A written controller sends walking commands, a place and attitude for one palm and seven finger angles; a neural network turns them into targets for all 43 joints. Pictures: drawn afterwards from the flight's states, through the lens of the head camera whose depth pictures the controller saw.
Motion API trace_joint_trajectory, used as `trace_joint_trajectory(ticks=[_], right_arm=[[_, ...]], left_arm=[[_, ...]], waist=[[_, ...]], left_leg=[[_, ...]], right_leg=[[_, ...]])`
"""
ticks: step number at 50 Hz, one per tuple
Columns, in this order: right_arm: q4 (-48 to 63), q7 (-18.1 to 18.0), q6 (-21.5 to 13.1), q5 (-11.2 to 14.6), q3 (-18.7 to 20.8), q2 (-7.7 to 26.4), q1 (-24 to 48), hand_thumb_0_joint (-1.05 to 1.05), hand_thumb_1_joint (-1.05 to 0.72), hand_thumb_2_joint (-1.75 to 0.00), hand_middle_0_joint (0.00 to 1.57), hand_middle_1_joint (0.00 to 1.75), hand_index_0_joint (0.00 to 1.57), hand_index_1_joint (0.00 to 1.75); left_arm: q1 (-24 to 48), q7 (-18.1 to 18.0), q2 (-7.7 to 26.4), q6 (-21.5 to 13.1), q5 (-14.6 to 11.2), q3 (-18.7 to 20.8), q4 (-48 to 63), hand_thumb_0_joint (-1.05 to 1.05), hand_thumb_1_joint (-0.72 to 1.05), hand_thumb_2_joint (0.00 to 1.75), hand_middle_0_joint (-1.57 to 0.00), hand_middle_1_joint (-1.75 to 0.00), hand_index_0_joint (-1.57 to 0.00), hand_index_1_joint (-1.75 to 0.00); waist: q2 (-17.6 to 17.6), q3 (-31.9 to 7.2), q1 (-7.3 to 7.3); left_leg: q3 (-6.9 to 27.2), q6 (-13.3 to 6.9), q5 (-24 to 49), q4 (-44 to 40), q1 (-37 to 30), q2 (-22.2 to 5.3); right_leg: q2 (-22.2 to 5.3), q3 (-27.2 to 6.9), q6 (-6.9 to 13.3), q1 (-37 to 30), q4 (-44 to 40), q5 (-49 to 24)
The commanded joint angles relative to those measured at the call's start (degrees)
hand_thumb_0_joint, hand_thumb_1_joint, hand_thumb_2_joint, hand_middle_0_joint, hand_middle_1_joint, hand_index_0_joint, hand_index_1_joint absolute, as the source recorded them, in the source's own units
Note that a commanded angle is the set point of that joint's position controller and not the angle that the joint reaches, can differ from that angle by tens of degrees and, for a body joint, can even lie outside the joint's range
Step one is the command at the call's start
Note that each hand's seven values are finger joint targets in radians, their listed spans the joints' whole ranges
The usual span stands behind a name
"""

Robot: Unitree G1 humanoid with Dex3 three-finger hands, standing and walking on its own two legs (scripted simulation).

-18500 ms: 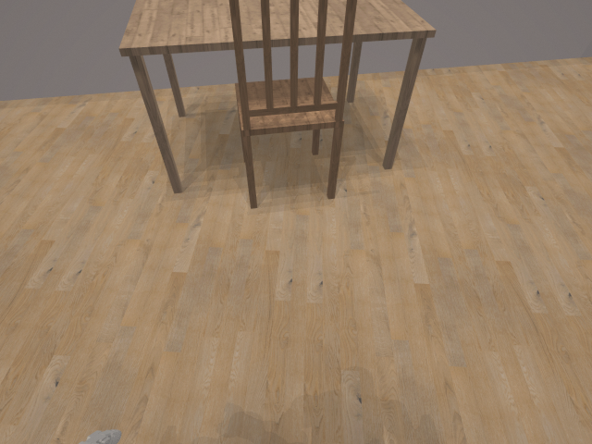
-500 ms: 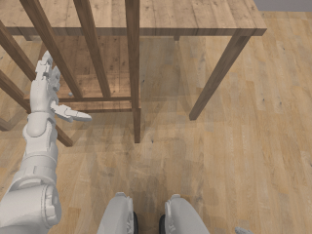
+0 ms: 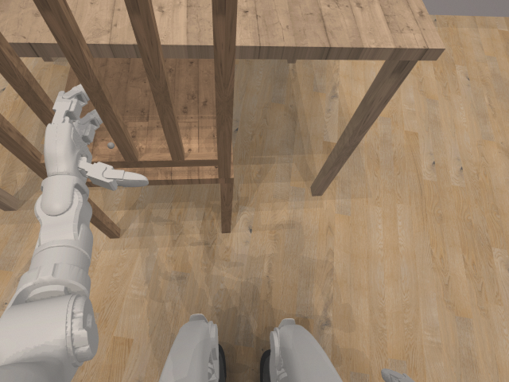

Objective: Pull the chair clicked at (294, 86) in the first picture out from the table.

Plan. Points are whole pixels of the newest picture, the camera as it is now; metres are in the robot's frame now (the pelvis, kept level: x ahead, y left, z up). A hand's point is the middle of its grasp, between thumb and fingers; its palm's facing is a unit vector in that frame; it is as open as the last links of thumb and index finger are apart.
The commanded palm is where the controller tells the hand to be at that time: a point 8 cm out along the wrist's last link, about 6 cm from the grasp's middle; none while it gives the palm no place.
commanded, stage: hook a spindle and tug to test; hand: left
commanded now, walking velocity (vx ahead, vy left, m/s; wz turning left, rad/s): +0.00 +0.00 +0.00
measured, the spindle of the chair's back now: (97, 90) +0.53 +0.23 +0.06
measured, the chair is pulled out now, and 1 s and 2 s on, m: -0.05 0.01 0.11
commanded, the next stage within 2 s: step backward, pulling the chair out in 1.10 s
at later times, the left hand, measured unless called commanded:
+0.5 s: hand (124, 148) +0.46 +0.19 +0.02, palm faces +0.06 -1.00 -0.02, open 7.0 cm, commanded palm +0.43 +0.23 +0.02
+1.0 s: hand (128, 161) +0.44 +0.18 +0.02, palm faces +0.09 -1.00 -0.04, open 7.0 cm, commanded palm +0.40 +0.22 +0.02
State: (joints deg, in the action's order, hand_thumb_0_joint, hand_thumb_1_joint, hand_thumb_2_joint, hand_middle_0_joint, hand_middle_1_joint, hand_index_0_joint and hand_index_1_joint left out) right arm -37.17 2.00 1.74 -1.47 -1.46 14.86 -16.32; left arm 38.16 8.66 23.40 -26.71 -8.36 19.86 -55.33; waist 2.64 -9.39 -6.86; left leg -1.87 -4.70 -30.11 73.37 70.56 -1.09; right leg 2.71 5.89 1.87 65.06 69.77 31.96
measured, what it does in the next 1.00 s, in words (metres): stands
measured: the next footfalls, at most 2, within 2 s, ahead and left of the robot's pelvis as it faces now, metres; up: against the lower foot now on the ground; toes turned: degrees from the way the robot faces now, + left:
none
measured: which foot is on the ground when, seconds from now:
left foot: down 0.00-1.00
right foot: down 0.00-1.00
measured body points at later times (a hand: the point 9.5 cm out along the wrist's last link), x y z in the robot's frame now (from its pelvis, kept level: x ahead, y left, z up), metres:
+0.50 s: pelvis +0.02 +0.01 +0.01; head +0.17 +0.03 +0.43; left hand +0.45 +0.25 +0.02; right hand +0.10 -0.25 -0.11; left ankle +0.03 +0.07 -0.62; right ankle +0.01 -0.11 -0.62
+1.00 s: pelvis +0.01 +0.00 +0.01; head +0.15 +0.01 +0.44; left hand +0.43 +0.24 +0.03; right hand +0.08 -0.26 -0.11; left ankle +0.03 +0.07 -0.62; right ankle +0.01 -0.11 -0.62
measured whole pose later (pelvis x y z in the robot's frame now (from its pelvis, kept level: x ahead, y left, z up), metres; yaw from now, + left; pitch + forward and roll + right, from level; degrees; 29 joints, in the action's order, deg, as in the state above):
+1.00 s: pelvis +0.01 +0.00 +0.01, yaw +0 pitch +26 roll -4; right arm -35.4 2.6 1.6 -0.6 -0.5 14.7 -16.7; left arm 26.0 6.4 18.0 -25.1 -9.0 16.7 -42.6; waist 2.8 -9.9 -6.2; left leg -3.1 -4.3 -30.6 70.7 66.3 -1.2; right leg 3.0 4.2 2.0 61.8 68.0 32.3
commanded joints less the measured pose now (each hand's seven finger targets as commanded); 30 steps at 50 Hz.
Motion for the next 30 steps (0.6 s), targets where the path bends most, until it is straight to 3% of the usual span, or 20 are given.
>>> trace_joint_trajectory(ticks=[1,3,5,9,11,12,14,16,19,20,21,23,27,29,30], right_arm=[[3.2,-0.6,-1.0,0.1,3.9,10.5,-7.8,0.00,-0.90,-0.90,0.20,0.30,0.20,0.30],[3.3,-0.3,-0.8,0.2,3.9,9.9,-7.6,0.00,-0.90,-0.90,0.20,0.30,0.20,0.30],[3.3,-0.2,-0.9,0.2,4.2,10.1,-8.0,0.00,-0.90,-0.90,0.20,0.30,0.20,0.30],[3.0,0.0,-0.7,0.2,4.4,9.8,-8.2,0.00,-0.90,-0.90,0.20,0.30,0.20,0.30],[2.7,0.0,-0.5,0.2,4.5,10.1,-8.3,0.00,-0.90,-0.90,0.20,0.30,0.20,0.30],[3.1,0.0,-0.4,0.1,4.5,10.1,-8.5,0.00,-0.90,-0.90,0.20,0.30,0.20,0.30],[3.2,0.0,-0.3,0.2,4.3,9.6,-8.0,0.00,-0.90,-0.90,0.20,0.30,0.20,0.30],[3.4,0.1,-0.3,0.1,4.5,9.7,-8.3,0.00,-0.90,-0.90,0.20,0.30,0.20,0.30],[3.7,0.1,-0.2,0.1,4.4,9.6,-8.1,0.00,-0.90,-0.90,0.20,0.30,0.20,0.30],[4.0,0.0,-0.4,0.0,4.4,9.6,-8.0,0.00,-0.90,-0.90,0.20,0.30,0.20,0.30],[4.1,0.2,-0.4,0.1,4.3,9.3,-7.8,0.00,-0.90,-0.90,0.20,0.30,0.20,0.30],[4.2,0.1,-0.3,0.2,4.2,9.3,-7.6,0.00,-0.90,-0.90,0.20,0.30,0.20,0.30],[5.0,0.2,-0.5,0.2,4.2,9.3,-7.0,0.00,-0.90,-0.90,0.20,0.30,0.20,0.30],[5.1,0.2,-0.5,0.3,4.1,9.0,-6.6,0.00,-0.90,-0.90,0.20,0.30,0.20,0.30],[5.3,0.0,-0.6,0.3,4.1,9.3,-6.7,0.00,-0.90,-0.90,0.20,0.30,0.20,0.30]], left_arm=[[15.9,3.6,5.8,-5.1,0.5,-3.3,14.0,0.00,-0.16,0.44,-0.43,-1.23,-0.43,-1.23],[16.1,3.6,2.9,-4.8,0.3,-5.9,15.3,0.00,-0.05,0.49,-0.46,-1.34,-0.46,-1.34],[14.2,3.5,2.4,-4.6,-0.1,-5.9,16.1,0.00,0.06,0.54,-0.50,-1.45,-0.50,-1.45],[12.6,2.7,1.6,-4.4,-0.1,-6.3,17.9,0.00,0.28,0.64,-0.50,-1.45,-0.50,-1.45],[11.3,2.3,2.8,-4.2,-0.2,-4.8,17.0,0.00,0.40,0.68,-0.50,-1.45,-0.50,-1.45],[9.1,2.1,4.1,-4.2,-0.2,-3.3,16.7,0.00,0.45,0.71,-0.50,-1.45,-0.50,-1.45],[10.5,2.0,2.8,-4.2,0.0,-4.5,17.5,0.00,0.56,0.76,-0.50,-1.45,-0.50,-1.45],[11.1,1.4,3.2,-4.3,0.2,-4.3,18.9,0.00,0.68,0.80,-0.50,-1.45,-0.50,-1.45],[8.5,0.6,3.8,-3.8,0.2,-2.9,18.3,0.00,0.84,0.88,-0.50,-1.45,-0.50,-1.45],[9.2,0.5,4.0,-4.0,0.4,-3.0,19.4,0.00,0.90,0.90,-0.50,-1.45,-0.50,-1.45],[9.4,0.4,3.0,-3.9,0.4,-3.6,19.4,0.00,0.90,0.90,-0.50,-1.45,-0.50,-1.45],[8.6,0.1,3.6,-3.6,0.4,-2.6,17.7,0.00,0.90,0.90,-0.50,-1.45,-0.50,-1.45],[6.9,-0.3,3.7,-3.8,0.6,-2.4,19.3,0.00,0.90,0.90,-0.50,-1.45,-0.50,-1.45],[7.7,-0.2,1.7,-3.6,0.5,-4.2,19.2,0.00,0.90,0.90,-0.50,-1.45,-0.50,-1.45],[6.8,-0.4,3.3,-3.7,0.6,-2.7,19.3,0.00,0.90,0.90,-0.50,-1.45,-0.50,-1.45]], waist=[[7.0,-30.2,-1.35],[7.8,-29.5,-1.76],[7.3,-30.3,-1.53],[7.0,-30.1,-1.42],[5.2,-28.9,-1.38],[5.1,-29.2,-0.46],[5.7,-28.2,-1.14],[7.4,-29.4,-0.90],[5.0,-28.8,-0.44],[7.2,-29.3,-0.26],[7.3,-29.1,-0.27],[3.8,-27.5,-0.62],[6.3,-29.3,0.57],[4.2,-28.2,-0.45],[4.1,-28.8,0.03]], left_leg=[[9.9,4.8,31.1,-8.0,-37.2,-2.1],[10.0,5.0,32.3,-8.3,-38.1,-2.2],[10.2,5.0,34.3,-8.3,-39.0,-2.3],[10.0,5.3,36.8,-8.5,-39.4,-2.3],[10.1,5.3,37.6,-8.5,-38.8,-2.4],[9.5,5.1,37.3,-8.5,-37.7,-2.1],[9.3,5.2,37.5,-8.4,-37.1,-2.1],[10.0,5.8,40.3,-8.3,-39.8,-2.5],[9.5,5.8,39.3,-8.4,-38.0,-2.3],[9.7,6.0,40.8,-8.3,-38.8,-2.4],[9.7,6.1,40.6,-8.4,-39.1,-2.3],[9.2,5.6,37.3,-8.3,-36.2,-2.1],[9.5,6.1,37.2,-8.6,-37.7,-2.1],[9.0,5.6,35.0,-8.6,-36.4,-2.0],[9.1,5.5,34.8,-8.5,-35.9,-2.0]], right_leg=[[0.3,-3.1,0.5,-2.6,-8.0,-18.3],[0.3,-2.8,0.4,-2.4,-8.3,-18.5],[0.4,-2.7,0.4,-2.9,-8.4,-19.4],[0.3,-2.6,0.2,-4.1,-8.8,-21.1],[0.3,-2.5,0.1,-4.1,-8.6,-21.8],[0.3,-2.8,0.1,-5.5,-8.6,-22.2],[0.1,-2.8,0.0,-5.4,-8.5,-22.7],[0.1,-2.6,0.0,-3.8,-8.2,-22.5],[0.2,-2.6,0.0,-5.5,-8.2,-23.0],[0.1,-2.7,0.1,-4.7,-7.7,-23.0],[0.0,-2.7,0.0,-4.8,-7.9,-22.8],[0.1,-2.7,-0.1,-5.8,-8.0,-22.6],[0.1,-2.8,0.1,-5.4,-7.7,-21.4],[0.2,-2.9,-0.1,-5.9,-8.2,-21.5],[0.2,-3.0,0.0,-6.1,-7.7,-21.4]])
